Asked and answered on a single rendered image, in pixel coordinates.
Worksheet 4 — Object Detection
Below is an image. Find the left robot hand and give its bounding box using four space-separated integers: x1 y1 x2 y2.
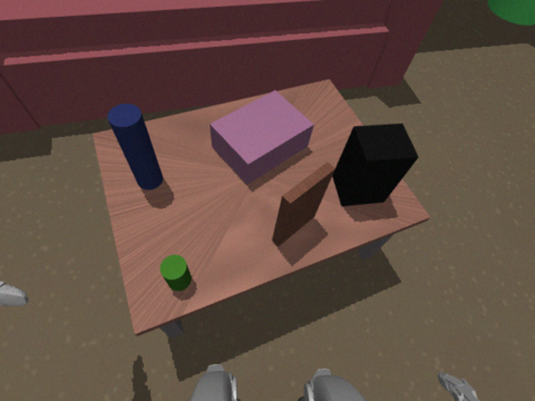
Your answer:
0 282 28 307

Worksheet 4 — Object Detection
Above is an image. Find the sofa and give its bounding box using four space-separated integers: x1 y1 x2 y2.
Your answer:
0 0 444 135

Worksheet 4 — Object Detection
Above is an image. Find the coffee table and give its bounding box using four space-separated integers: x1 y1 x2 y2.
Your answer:
93 79 431 339

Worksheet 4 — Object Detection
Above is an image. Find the right robot hand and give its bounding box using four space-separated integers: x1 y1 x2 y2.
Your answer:
437 372 480 401

